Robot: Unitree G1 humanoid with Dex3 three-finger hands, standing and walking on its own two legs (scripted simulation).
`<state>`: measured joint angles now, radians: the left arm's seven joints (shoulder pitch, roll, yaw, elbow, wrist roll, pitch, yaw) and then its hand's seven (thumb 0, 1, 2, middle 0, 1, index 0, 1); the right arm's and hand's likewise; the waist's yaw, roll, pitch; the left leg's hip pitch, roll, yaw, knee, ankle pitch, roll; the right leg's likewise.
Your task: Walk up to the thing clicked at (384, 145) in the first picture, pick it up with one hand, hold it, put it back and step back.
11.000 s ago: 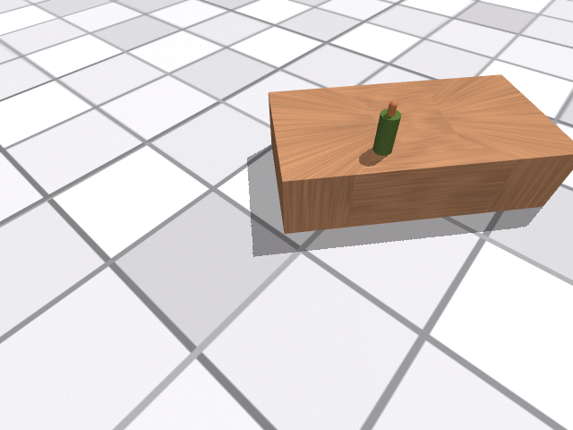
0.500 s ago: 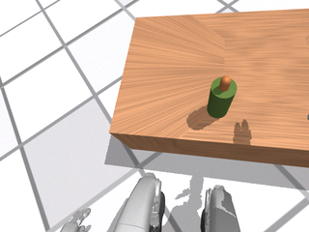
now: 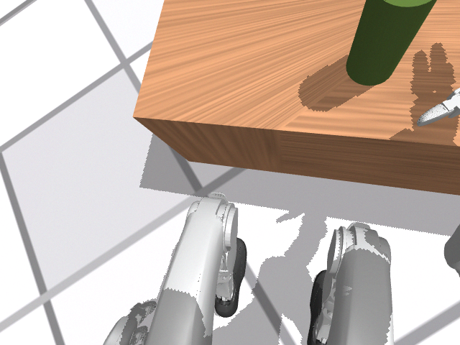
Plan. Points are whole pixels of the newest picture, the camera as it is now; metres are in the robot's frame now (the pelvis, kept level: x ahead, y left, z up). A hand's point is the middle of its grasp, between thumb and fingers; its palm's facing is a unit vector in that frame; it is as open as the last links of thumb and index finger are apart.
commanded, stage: close in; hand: right
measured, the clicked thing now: (391, 17) +0.60 -0.12 +0.03
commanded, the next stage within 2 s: rest palm in 0.38 s
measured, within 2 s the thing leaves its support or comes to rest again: leaves its support in 1.58 s
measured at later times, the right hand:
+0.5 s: hand (402, 50) +0.57 -0.15 +0.01, palm faces -0.01 +1.00 +0.00, open 17.7 cm
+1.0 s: hand (398, 34) +0.59 -0.14 +0.01, palm faces +0.01 +1.00 -0.02, open 10.6 cm
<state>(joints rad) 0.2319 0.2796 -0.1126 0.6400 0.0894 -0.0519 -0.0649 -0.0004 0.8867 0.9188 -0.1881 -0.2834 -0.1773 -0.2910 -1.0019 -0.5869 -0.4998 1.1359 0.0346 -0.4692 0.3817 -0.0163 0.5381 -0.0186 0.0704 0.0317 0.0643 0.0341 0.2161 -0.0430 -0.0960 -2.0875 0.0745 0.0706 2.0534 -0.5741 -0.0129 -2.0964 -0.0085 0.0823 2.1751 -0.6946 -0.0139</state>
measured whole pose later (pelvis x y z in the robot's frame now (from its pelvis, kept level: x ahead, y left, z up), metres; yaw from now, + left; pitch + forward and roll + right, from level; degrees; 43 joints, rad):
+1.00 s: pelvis +0.01 +0.00 +0.00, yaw -2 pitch +37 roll +5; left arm 0.23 0.30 -0.06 0.59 0.09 0.04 -0.07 0.00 0.88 0.93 -0.19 -0.29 -0.17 -0.30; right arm -1.15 -0.44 -0.32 1.16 -0.02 -0.46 0.07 -0.01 0.29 -0.44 0.83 0.63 0.87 0.66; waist 0.23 -0.04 -0.11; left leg -2.11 0.09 0.04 2.07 -0.60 -0.01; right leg -2.11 0.01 0.05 2.16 -0.71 -0.01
